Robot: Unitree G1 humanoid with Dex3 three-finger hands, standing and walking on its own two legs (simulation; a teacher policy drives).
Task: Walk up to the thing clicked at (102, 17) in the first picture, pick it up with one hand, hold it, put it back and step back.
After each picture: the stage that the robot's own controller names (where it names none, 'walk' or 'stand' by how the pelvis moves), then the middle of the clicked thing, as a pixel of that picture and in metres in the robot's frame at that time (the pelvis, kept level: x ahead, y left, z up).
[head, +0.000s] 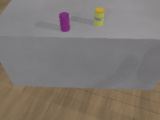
stand; (99, 16) +1.00 -0.09 -0.11
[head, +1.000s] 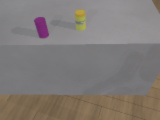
walk; (80, 20) +0.89 +0.09 -0.08
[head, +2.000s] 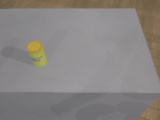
stand; (37, 54) +0.53 +0.27 -0.09
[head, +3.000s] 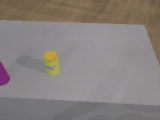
stand; (51, 63) +0.54 +0.19 -0.09
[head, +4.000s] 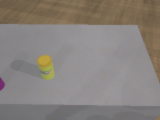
stand; (46, 67) +0.52 +0.20 -0.11
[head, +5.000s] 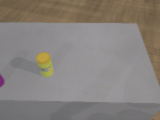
stand; (45, 65) +0.54 +0.21 -0.11
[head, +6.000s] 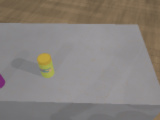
stand; (46, 65) +0.53 +0.21 -0.11
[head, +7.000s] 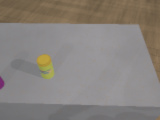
stand; (45, 67) +0.52 +0.21 -0.11
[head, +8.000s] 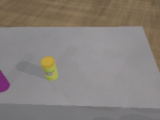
rise first; (49, 68) +0.52 +0.21 -0.11
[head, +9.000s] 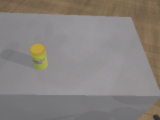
go down; (39, 57) +0.55 +0.19 -0.08
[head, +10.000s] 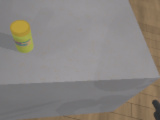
go down; (22, 37) +0.55 +0.19 -0.03
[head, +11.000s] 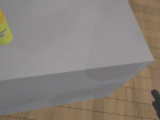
close in; out of the picture +0.55 +0.21 +0.00
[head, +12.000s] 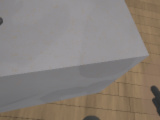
close; out of the picture +0.56 +0.21 +0.02
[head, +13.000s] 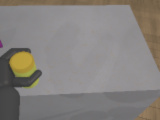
lift; (25, 71) +0.38 +0.18 +0.06
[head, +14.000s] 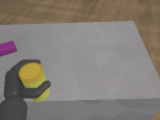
hold; (35, 83) +0.32 +0.17 +0.09
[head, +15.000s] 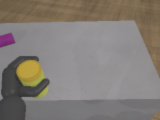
hold; (34, 80) +0.32 +0.17 +0.10
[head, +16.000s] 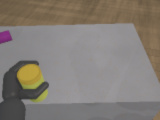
hold; (33, 84) +0.32 +0.17 +0.08
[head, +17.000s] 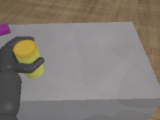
crouch; (29, 60) +0.39 +0.18 +0.12
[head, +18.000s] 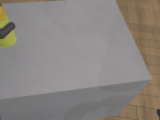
lower; out of the picture +0.51 +0.22 +0.12
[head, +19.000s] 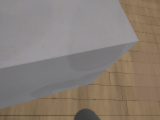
lower; out of the picture +0.57 +0.22 +0.04
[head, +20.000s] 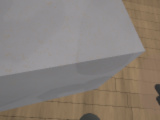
lower; out of the picture +0.55 +0.22 +0.02
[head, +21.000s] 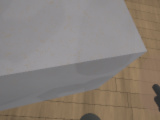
lower; out of the picture +0.55 +0.23 +0.02
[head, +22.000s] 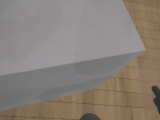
lower; out of the picture +0.55 +0.23 +0.02
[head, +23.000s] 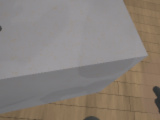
open; out of the picture +0.54 +0.22 +0.01
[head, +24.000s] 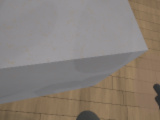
rise; out of the picture +0.54 +0.22 +0.03
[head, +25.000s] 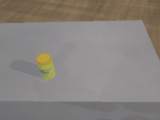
sink last; (46, 66) +0.51 +0.21 -0.06
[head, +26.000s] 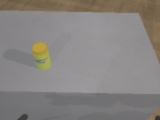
stand; (41, 56) +0.53 +0.21 -0.04
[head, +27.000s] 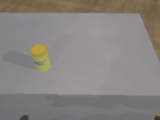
stand; (41, 58) +0.52 +0.21 -0.04
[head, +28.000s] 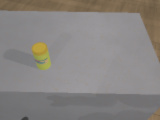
stand; (41, 56) +0.53 +0.21 -0.04
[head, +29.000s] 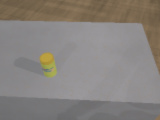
stand; (48, 65) +0.53 +0.20 -0.10
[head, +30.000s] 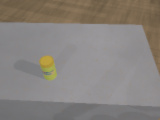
stand; (48, 68) +0.52 +0.20 -0.11
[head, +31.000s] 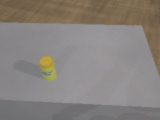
stand; (48, 68) +0.52 +0.20 -0.11
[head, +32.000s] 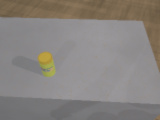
walk; (47, 64) +0.52 +0.20 -0.11
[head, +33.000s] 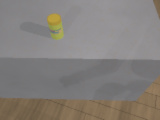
walk; (55, 27) +0.67 +0.17 -0.09
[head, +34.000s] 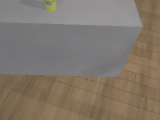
walk; (50, 0) +0.94 +0.22 -0.09
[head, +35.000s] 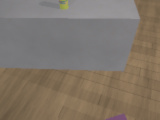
walk; (63, 0) +1.16 +0.22 -0.10
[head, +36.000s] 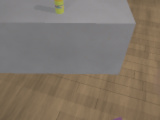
stand; (59, 4) +1.12 +0.20 -0.11
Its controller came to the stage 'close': yes
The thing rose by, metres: 0.20
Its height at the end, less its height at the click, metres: +0.00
